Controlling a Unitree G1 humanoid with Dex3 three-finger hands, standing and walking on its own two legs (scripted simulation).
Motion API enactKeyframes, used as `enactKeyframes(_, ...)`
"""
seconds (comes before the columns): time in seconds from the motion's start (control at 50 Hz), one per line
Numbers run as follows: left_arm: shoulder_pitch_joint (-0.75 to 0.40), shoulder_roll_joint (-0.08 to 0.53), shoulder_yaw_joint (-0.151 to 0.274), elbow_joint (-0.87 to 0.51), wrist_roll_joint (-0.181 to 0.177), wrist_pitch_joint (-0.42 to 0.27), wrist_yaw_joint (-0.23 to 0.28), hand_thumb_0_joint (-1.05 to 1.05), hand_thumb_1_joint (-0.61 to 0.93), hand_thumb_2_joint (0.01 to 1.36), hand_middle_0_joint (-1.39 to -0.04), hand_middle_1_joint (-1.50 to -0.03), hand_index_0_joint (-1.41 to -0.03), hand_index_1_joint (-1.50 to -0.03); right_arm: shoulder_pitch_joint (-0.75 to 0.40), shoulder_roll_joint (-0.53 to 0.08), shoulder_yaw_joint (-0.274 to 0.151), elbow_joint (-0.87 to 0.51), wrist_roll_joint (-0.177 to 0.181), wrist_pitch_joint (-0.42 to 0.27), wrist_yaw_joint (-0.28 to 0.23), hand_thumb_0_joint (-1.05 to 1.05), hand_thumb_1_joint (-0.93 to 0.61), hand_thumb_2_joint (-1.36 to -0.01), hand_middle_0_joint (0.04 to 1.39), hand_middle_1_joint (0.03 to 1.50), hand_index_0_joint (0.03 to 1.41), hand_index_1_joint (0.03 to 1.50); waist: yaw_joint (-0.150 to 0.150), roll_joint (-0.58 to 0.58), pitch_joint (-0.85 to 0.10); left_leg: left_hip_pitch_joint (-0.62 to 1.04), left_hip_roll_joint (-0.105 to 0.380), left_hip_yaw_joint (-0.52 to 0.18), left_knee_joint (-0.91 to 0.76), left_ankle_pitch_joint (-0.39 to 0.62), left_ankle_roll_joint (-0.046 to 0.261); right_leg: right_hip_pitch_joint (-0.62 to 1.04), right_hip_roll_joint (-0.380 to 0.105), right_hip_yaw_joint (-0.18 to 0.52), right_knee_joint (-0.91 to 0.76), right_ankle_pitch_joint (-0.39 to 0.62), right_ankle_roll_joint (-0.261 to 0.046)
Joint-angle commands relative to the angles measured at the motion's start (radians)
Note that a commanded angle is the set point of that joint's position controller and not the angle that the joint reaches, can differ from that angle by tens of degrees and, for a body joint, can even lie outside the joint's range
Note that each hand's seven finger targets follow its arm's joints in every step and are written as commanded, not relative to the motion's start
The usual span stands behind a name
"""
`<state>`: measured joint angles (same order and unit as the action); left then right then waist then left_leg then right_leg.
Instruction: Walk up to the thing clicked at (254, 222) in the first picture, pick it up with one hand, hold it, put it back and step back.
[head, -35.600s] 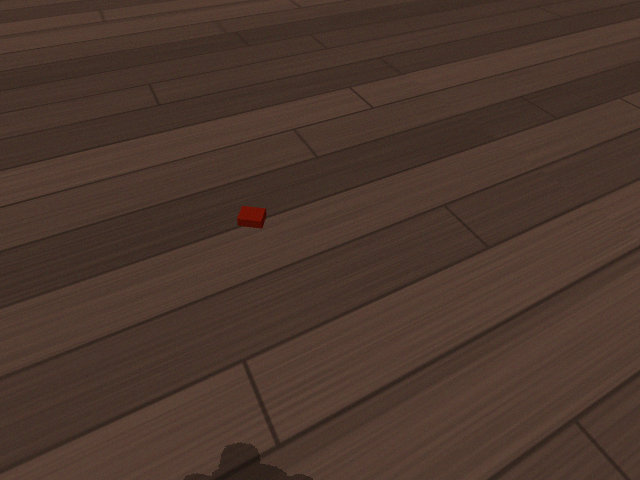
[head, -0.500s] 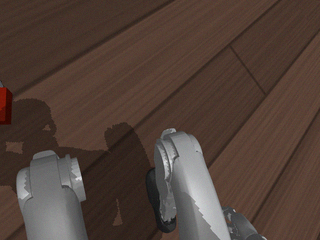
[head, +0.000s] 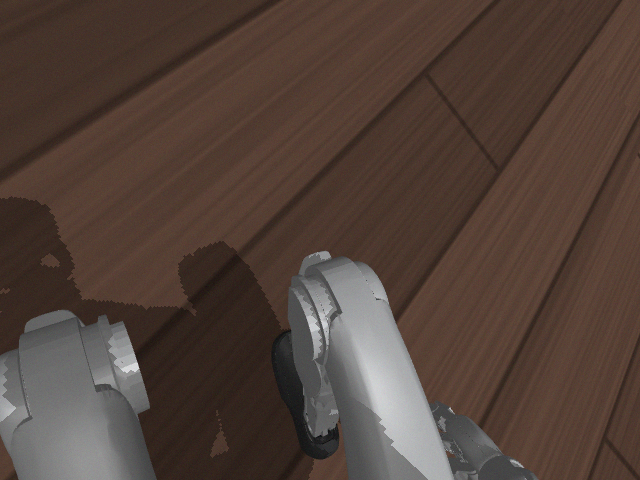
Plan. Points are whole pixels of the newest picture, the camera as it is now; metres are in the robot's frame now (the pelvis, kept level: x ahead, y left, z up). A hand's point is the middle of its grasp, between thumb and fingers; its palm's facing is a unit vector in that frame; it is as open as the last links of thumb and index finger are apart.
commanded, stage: rest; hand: left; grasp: from above
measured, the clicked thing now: out of the picture +0.43 +0.33 -0.26
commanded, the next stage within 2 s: open in 0.36 s
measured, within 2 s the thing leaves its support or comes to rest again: rests again in 0.08 s
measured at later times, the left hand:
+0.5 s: hand out of the picture +0.41 +0.33 -0.24, palm faces -0.47 -0.10 -0.87, open 10.7 cm
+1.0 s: hand out of the picture +0.42 +0.34 -0.23, palm faces -0.48 -0.11 -0.87, open 12.9 cm
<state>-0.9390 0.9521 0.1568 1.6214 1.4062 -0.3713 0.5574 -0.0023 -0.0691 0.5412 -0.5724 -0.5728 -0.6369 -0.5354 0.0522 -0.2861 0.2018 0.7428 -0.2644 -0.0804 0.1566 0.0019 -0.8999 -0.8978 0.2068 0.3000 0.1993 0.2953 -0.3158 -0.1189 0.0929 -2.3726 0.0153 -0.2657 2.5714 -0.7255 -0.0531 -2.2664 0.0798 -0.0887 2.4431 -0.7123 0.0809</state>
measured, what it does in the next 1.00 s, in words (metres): stands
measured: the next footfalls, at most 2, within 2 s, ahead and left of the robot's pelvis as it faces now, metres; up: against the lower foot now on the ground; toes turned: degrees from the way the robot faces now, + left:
none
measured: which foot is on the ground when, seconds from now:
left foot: down 0.00-1.00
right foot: down 0.00-1.00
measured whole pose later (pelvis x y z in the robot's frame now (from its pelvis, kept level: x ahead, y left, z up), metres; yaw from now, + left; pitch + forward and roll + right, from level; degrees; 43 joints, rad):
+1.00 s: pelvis -0.01 +0.01 +0.00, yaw -2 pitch +26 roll -14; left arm -0.96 1.02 0.11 1.69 1.37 -0.35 0.58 0.00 -0.30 0.83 -0.23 -0.87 -0.26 -0.85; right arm 0.03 -0.31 0.27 0.69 -0.29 -0.15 0.20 0.00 -0.90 -0.90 0.21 0.30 0.20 0.30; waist -0.33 -0.14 0.13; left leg -2.36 0.02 -0.29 2.59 -0.72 -0.03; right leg -2.23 0.09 -0.11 2.43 -0.70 0.08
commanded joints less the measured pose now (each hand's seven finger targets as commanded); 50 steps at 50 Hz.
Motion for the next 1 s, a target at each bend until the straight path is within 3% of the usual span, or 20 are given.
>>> enactKeyframes(0.0,-0.276,0.289,0.012,-0.125,-0.024,0.0,0.058,0.0,0.616,0.772,-0.937,-0.695,-0.961,-0.669,0.161,-0.3,-0.077,-0.008,-0.012,-0.008,-0.009,0.0,-0.9,-0.897,0.201,0.3,0.2,0.3,-0.006,0.492,-0.675,0.523,0.019,0.156,-0.239,0.245,0.061,0.335,0.025,-0.143,-0.203,0.297,-0.098)
enactKeyframes(0.16,-0.267,0.296,0.002,-0.124,-0.025,0.009,0.073,0.0,0.568,0.741,-0.909,-0.662,-0.929,-0.64,0.151,-0.309,-0.064,-0.007,-0.022,-0.028,0.004,0.0,-0.902,-0.898,0.2,0.3,0.2,0.3,-0.012,0.522,-0.674,0.554,0.025,0.145,-0.242,0.263,0.055,0.346,0.03,-0.151,-0.196,0.315,-0.097)
enactKeyframes(0.24,-0.284,0.284,-0.008,-0.127,-0.044,0.012,0.081,0.0,0.574,0.755,-0.917,-0.673,-0.936,-0.652,0.14,-0.32,-0.062,0.002,-0.023,-0.036,0.01,0.0,-0.905,-0.899,0.2,0.3,0.2,0.3,-0.018,0.512,-0.661,0.542,0.026,0.138,-0.239,0.259,0.055,0.337,0.031,-0.162,-0.201,0.313,-0.095)
enactKeyframes(0.38,-0.257,0.277,-0.02,-0.073,-0.035,0.022,0.092,0.0,0.534,0.738,-0.879,-0.687,-0.903,-0.661,0.13,-0.325,-0.05,-0.008,-0.024,-0.044,0.016,0.0,-0.904,-0.899,0.2,0.3,0.2,0.3,-0.022,0.509,-0.634,0.54,0.027,0.126,-0.256,0.243,0.052,0.328,0.034,-0.17,-0.199,0.298,-0.098)
enactKeyframes(0.42,-0.262,0.265,-0.038,-0.06,-0.035,0.023,0.091,0.0,0.529,0.746,-0.866,-0.703,-0.892,-0.675,0.123,-0.326,-0.044,-0.011,-0.029,-0.046,0.02,0.0,-0.904,-0.899,0.2,0.3,0.2,0.3,-0.032,0.505,-0.626,0.533,0.027,0.126,-0.247,0.238,0.054,0.332,0.034,-0.172,-0.199,0.3,-0.095)
enactKeyframes(0.44,-0.264,0.281,-0.022,-0.053,-0.036,0.024,0.094,0.0,0.532,0.749,-0.866,-0.707,-0.892,-0.68,0.121,-0.334,-0.043,-0.028,-0.033,-0.051,0.022,0.0,-0.904,-0.899,0.2,0.3,0.2,0.3,-0.042,0.493,-0.627,0.528,0.027,0.124,-0.244,0.247,0.054,0.34,0.032,-0.178,-0.196,0.312,-0.092)
enactKeyframes(0.46,-0.267,0.271,-0.038,-0.057,-0.036,0.023,0.09,0.0,0.452,0.754,-0.786,-0.717,-0.812,-0.693,0.121,-0.334,-0.043,-0.023,-0.032,-0.055,0.023,0.0,-0.897,-0.896,0.201,0.301,0.201,0.301,-0.039,0.492,-0.616,0.532,0.026,0.124,-0.243,0.239,0.055,0.331,0.031,-0.176,-0.192,0.305,-0.093)
enactKeyframes(0.5,-0.28,0.303,-0.016,-0.072,-0.038,0.022,0.092,0.0,0.292,0.718,-0.626,-0.709,-0.652,-0.686,0.115,-0.34,-0.043,-0.035,-0.031,-0.059,0.023,0.0,-0.9,-0.898,0.201,0.301,0.201,0.301,-0.039,0.499,-0.623,0.523,0.028,0.123,-0.244,0.241,0.055,0.342,0.031,-0.174,-0.199,0.306,-0.092)
enactKeyframes(0.52,-0.277,0.279,-0.037,-0.07,-0.04,0.023,0.09,0.0,0.212,0.687,-0.556,-0.715,-0.584,-0.686,0.121,-0.331,-0.039,-0.015,-0.031,-0.056,0.022,0.0,-0.898,-0.897,0.201,0.301,0.201,0.301,-0.031,0.501,-0.62,0.527,0.027,0.12,-0.254,0.229,0.054,0.329,0.033,-0.174,-0.202,0.292,-0.095)
enactKeyframes(0.54,-0.269,0.308,-0.013,-0.058,-0.037,0.023,0.092,0.0,0.132,0.672,-0.509,-0.721,-0.539,-0.69,0.104,-0.338,-0.039,-0.038,-0.032,-0.062,0.024,0.0,-0.9,-0.897,0.201,0.301,0.201,0.301,-0.035,0.5,-0.613,0.518,0.03,0.121,-0.242,0.228,0.055,0.338,0.033,-0.174,-0.199,0.297,-0.093)
enactKeyframes(0.58,-0.271,0.274,-0.041,-0.067,-0.04,0.021,0.089,0.0,-0.028,0.673,-0.427,-0.724,-0.454,-0.696,0.118,-0.329,-0.037,-0.02,-0.031,-0.06,0.023,0.0,-0.899,-0.898,0.201,0.301,0.201,0.301,-0.034,0.495,-0.612,0.515,0.029,0.123,-0.249,0.216,0.054,0.333,0.035,-0.169,-0.207,0.283,-0.094)
enactKeyframes(0.62,-0.259,0.294,-0.022,-0.059,-0.042,0.021,0.091,0.0,-0.107,0.7,-0.377,-0.761,-0.405,-0.731,0.1,-0.336,-0.038,-0.045,-0.033,-0.066,0.026,0.0,-0.897,-0.897,0.201,0.301,0.201,0.301,-0.034,0.52,-0.612,0.534,0.029,0.119,-0.255,0.225,0.049,0.325,0.032,-0.18,-0.191,0.288,-0.096)
enactKeyframes(0.64,-0.267,0.278,-0.04,-0.065,-0.038,0.021,0.085,0.0,-0.15,0.718,-0.354,-0.762,-0.377,-0.739,0.122,-0.339,-0.037,-0.03,-0.036,-0.066,0.028,0.0,-0.899,-0.898,0.201,0.301,0.201,0.301,-0.042,0.523,-0.607,0.547,0.029,0.117,-0.258,0.236,0.047,0.324,0.033,-0.183,-0.19,0.295,-0.094)
enactKeyframes(0.66,-0.267,0.272,-0.045,-0.065,-0.041,0.019,0.085,0.0,-0.184,0.733,-0.33,-0.772,-0.35,-0.751,0.104,-0.335,-0.038,-0.031,-0.03,-0.065,0.027,0.0,-0.898,-0.898,0.201,0.301,0.201,0.301,-0.03,0.523,-0.613,0.541,0.032,0.114,-0.259,0.227,0.047,0.32,0.036,-0.178,-0.193,0.284,-0.098)
enactKeyframes(0.7,-0.259,0.315,-0.014,-0.057,-0.03,0.021,0.087,0.0,-0.225,0.758,-0.295,-0.798,-0.315,-0.777,0.115,-0.344,-0.039,-0.042,-0.034,-0.067,0.028,0.0,-0.899,-0.898,0.201,0.301,0.201,0.301,-0.042,0.506,-0.621,0.532,0.032,0.119,-0.24,0.244,0.052,0.354,0.035,-0.172,-0.198,0.311,-0.092)
enactKeyframes(0.78,-0.262,0.26,-0.05,-0.044,-0.054,0.021,0.077,0.0,-0.302,0.817,-0.237,-0.85,-0.253,-0.833,0.105,-0.337,-0.034,-0.034,-0.034,-0.072,0.032,0.0,-0.901,-0.899,0.201,0.301,0.201,0.301,-0.045,0.497,-0.586,0.512,0.031,0.114,-0.245,0.225,0.052,0.326,0.035,-0.179,-0.205,0.292,-0.091)
enactKeyframes(0.82,-0.252,0.296,-0.029,-0.03,-0.049,0.021,0.07,0.0,-0.334,0.844,-0.21,-0.877,-0.225,-0.861,0.127,-0.35,-0.034,-0.041,-0.031,-0.071,0.029,0.0,-0.9,-0.899,0.201,0.301,0.201,0.301,-0.05,0.491,-0.589,0.515,0.031,0.113,-0.249,0.23,0.053,0.339,0.034,-0.182,-0.206,0.3,-0.09)
enactKeyframes(0.86,-0.256,0.284,-0.043,-0.028,-0.051,0.019,0.06,0.0,-0.355,0.862,-0.191,-0.897,-0.205,-0.881,0.118,-0.347,-0.033,-0.05,-0.03,-0.07,0.032,0.0,-0.9,-0.899,0.201,0.301,0.201,0.301,-0.047,0.494,-0.573,0.504,0.031,0.11,-0.254,0.222,0.051,0.329,0.032,-0.182,-0.203,0.288,-0.092)
enactKeyframes(0.88,-0.241,0.312,-0.017,-0.016,-0.048,0.019,0.06,0.0,-0.372,0.878,-0.173,-0.921,-0.189,-0.904,0.134,-0.337,-0.019,-0.045,-0.033,-0.067,0.032,0.0,-0.9,-0.899,0.201,0.301,0.201,0.301,-0.049,0.479,-0.578,0.504,0.03,0.109,-0.252,0.228,0.054,0.342,0.031,-0.185,-0.204,0.298,-0.089)
enactKeyframes(0.98,-0.248,0.294,-0.041,-0.046,-0.049,0.004,0.048,0.0,-0.455,0.939,-0.097,-0.993,-0.114,-0.975,0.118,-0.348,-0.028,-0.06,-0.03,-0.06,0.024,0.0,-0.898,-0.899,0.201,0.301,0.201,0.301,-0.043,0.485,-0.604,0.515,0.032,0.111,-0.247,0.224,0.055,0.357,0.037,-0.172,-0.212,0.294,-0.091)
